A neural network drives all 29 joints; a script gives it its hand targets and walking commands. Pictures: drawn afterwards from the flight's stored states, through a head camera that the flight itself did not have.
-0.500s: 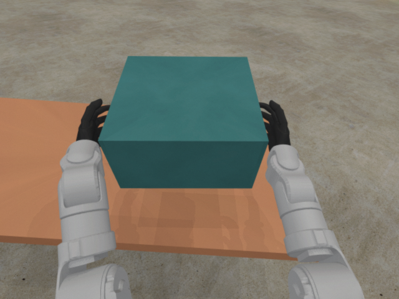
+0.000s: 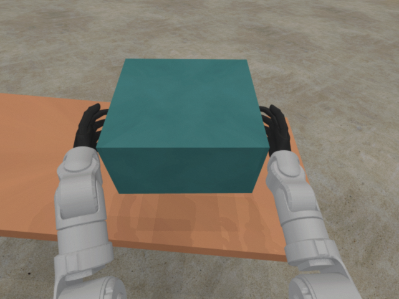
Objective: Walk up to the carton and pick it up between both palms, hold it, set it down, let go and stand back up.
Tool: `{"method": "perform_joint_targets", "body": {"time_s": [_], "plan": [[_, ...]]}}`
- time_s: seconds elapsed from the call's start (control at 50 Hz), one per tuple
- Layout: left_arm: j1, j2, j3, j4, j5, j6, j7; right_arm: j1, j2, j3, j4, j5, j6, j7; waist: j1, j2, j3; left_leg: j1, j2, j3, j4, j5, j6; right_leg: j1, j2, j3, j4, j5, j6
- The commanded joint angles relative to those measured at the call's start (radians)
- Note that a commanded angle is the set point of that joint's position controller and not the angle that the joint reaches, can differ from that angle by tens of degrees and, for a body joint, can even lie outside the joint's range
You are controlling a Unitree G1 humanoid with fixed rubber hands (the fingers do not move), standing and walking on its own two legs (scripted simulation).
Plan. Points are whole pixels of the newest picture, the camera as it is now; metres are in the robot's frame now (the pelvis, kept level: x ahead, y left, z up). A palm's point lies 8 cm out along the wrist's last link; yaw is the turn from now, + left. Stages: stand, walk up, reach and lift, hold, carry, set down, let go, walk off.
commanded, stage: hold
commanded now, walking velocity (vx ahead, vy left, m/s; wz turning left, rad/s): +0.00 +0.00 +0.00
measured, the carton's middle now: (186, 123) +0.43 +0.00 +0.15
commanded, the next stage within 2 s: none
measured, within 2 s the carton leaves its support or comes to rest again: neither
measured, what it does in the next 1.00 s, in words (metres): stands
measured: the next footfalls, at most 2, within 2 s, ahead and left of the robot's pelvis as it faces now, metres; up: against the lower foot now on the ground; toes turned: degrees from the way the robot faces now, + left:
none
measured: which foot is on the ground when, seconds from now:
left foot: down 0.00-1.00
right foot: down 0.00-1.00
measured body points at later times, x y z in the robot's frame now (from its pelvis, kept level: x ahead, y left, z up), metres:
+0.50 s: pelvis +0.01 +0.00 +0.00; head -0.02 +0.02 +0.45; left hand +0.36 +0.18 +0.17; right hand +0.35 -0.18 +0.17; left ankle +0.00 +0.12 -0.75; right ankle +0.06 -0.11 -0.75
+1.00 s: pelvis +0.00 +0.00 +0.00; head -0.02 +0.02 +0.45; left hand +0.36 +0.18 +0.17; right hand +0.36 -0.18 +0.17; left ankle +0.00 +0.12 -0.75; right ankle +0.06 -0.11 -0.75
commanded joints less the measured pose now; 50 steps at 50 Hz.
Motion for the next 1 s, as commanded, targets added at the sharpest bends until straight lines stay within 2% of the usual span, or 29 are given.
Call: {"method": "perform_joint_targets", "body": {"time_s": [0.0, 0.2, 0.52, 0.98], "plan": [[-0.551, -0.327, -0.451, -0.143, -0.157, -0.076, -0.131, -0.63, 0.326, 0.389, -0.282, 0.056, -0.056, 0.177, -0.03, 0.065, -0.419, -0.222, -0.04, 0.11, -0.065, 0.242, -0.035, 0.342, 0.042, -0.029, 0.031, 0.06, 0.012], [-0.5, -0.311, -0.414, -0.162, -0.139, -0.044, -0.141, -0.596, 0.316, 0.406, -0.288, 0.085, -0.023, 0.175, -0.014, 0.062, -0.391, -0.243, -0.041, 0.111, -0.064, 0.276, -0.036, 0.372, 0.041, -0.022, 0.029, 0.107, 0.01], [-0.503, -0.307, -0.43, -0.187, -0.156, -0.036, -0.141, -0.584, 0.313, 0.401, -0.321, 0.085, 0.004, 0.176, -0.025, 0.062, -0.391, -0.253, -0.041, 0.107, -0.072, 0.239, -0.038, 0.358, 0.039, -0.02, 0.028, 0.093, 0.011], [-0.517, -0.308, -0.416, -0.168, -0.154, -0.032, -0.143, -0.604, 0.322, 0.4, -0.313, 0.086, 0.01, 0.179, -0.019, 0.06, -0.396, -0.264, -0.042, 0.108, -0.073, 0.228, -0.033, 0.363, 0.037, -0.017, 0.03, 0.091, 0.01]]}}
